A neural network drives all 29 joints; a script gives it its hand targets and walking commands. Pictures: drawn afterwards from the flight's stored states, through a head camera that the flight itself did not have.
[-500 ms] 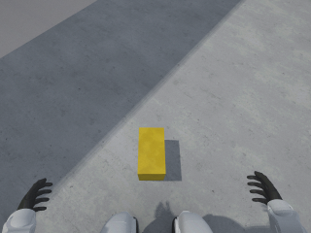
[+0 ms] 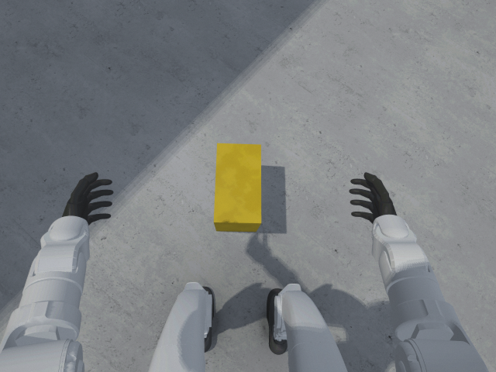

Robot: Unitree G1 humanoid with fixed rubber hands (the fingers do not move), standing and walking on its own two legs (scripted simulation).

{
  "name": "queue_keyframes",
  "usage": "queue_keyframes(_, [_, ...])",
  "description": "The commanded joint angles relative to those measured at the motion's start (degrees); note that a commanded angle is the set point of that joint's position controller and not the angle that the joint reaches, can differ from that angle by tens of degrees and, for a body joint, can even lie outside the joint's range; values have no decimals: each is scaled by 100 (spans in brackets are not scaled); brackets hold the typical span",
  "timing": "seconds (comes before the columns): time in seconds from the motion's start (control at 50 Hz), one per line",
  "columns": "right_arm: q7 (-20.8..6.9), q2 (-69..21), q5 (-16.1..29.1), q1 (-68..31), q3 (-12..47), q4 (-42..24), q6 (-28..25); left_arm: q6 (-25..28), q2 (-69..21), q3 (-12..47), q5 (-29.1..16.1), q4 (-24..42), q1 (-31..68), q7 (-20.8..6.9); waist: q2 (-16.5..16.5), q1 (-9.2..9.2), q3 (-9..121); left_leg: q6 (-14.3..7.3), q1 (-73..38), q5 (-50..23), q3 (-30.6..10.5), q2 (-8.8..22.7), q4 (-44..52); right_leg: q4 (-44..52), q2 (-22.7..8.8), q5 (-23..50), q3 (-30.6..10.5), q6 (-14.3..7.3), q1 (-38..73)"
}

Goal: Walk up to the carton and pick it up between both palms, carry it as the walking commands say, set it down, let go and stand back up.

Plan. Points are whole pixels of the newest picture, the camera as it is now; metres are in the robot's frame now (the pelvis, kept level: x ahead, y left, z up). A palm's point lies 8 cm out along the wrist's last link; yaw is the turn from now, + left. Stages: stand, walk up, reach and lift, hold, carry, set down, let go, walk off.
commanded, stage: reach and lift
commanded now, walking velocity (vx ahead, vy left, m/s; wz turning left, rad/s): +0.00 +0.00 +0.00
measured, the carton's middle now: (237, 189) +0.52 +0.01 -0.62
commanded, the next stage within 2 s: none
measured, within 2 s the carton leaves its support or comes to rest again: neither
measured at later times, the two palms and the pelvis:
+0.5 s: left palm (138, 150) +0.47 +0.21 -0.14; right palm (331, 158) +0.46 -0.17 -0.14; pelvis -0.01 +0.00 -0.04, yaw -1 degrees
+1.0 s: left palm (160, 138) +0.52 +0.18 -0.19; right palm (311, 147) +0.50 -0.14 -0.19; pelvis -0.01 +0.00 -0.06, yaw -2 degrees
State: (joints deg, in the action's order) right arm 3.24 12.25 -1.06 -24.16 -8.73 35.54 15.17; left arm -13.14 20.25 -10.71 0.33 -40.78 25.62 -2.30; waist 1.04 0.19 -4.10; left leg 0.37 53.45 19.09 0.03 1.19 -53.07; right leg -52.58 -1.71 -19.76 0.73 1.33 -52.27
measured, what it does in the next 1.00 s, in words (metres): lowers itself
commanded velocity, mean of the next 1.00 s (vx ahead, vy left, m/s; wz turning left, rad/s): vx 0.00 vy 0.00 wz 0.00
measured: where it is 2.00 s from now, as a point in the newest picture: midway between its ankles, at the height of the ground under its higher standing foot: (240, 331)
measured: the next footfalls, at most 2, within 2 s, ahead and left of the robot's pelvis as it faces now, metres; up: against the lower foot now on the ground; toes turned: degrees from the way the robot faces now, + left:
none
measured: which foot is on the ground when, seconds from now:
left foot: down 0.00-1.00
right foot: down 0.00-1.00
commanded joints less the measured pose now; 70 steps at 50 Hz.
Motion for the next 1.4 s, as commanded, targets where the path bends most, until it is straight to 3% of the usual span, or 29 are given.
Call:
queue_keyframes(0.0, [-8, 749, 19, -1248, -256, -375, -44, -11, 698, -83, -96, 506, 1290, 94, -417, -34, 3353, 226, -1710, -1072, 158, -356, 494, 475, 439, 645, 177, 15, 771])
queue_keyframes(0.16, [-6, 686, 51, -2658, -525, 121, -97, -79, 524, -102, -64, 197, 2668, 258, -376, -39, 4063, 249, -1498, -774, 116, -349, 412, 222, 494, 446, 294, -3, 131])
queue_keyframes(0.28, [121, 373, -29, -3519, -674, 367, -290, 99, 364, -329, 103, -127, 3504, 254, -333, -12, 4523, 218, -1137, -999, 172, -445, 232, 58, 569, 671, 267, 27, -15])
queue_keyframes(0.56, [508, -321, -417, -4884, -1043, 396, -801, 704, 63, -893, 443, -666, 5143, 225, -140, 89, 6107, 110, -192, -2655, 199, -631, -436, -403, 737, 2376, 102, 253, -182])
queue_keyframes(0.66, [518, -475, -589, -5100, -1224, 242, -811, 741, -20, -1038, 590, -523, 5525, 201, -213, 92, 6769, 105, -401, -3382, 183, -640, -505, -400, 761, 2866, 151, 265, -350])
queue_keyframes(0.76, [429, -603, -792, -5174, -1434, 141, -850, 731, -287, -1193, 810, -386, 5572, 173, -316, 122, 6917, 120, -706, -3886, 119, -578, -578, -330, 777, 2851, 199, 245, -836])
queue_keyframes(0.88, [348, -695, -973, -5264, -1591, 67, -876, 729, -451, -1318, 986, -236, 5585, 161, -250, 113, 6780, 153, -344, -3527, 96, -528, -655, -487, 735, 2574, 207, 235, -991])
queue_keyframes(1.0, [333, -765, -1021, -5574, -1697, 492, -864, 694, -531, -1376, 1105, -518, 5761, 200, -226, 110, 5898, 221, 716, -2278, 172, -544, -1009, -956, 770, 1461, 282, 279, -1795])
queue_keyframes(1.1, [438, -610, -970, -5835, -1710, 788, -854, 655, -395, -1282, 1019, -758, 6013, 312, -236, 70, 5911, 286, 1428, -1610, 267, -592, -1624, -1672, 824, 1032, 367, 301, -2199])
queue_keyframes(1.38, [750, -86, -173, -6272, -985, 745, -895, 703, -17, -614, 256, -776, 6629, 617, -385, 118, 7217, 301, 2065, -1976, 368, -616, -3598, -3628, 914, 1337, 451, 264, -3168])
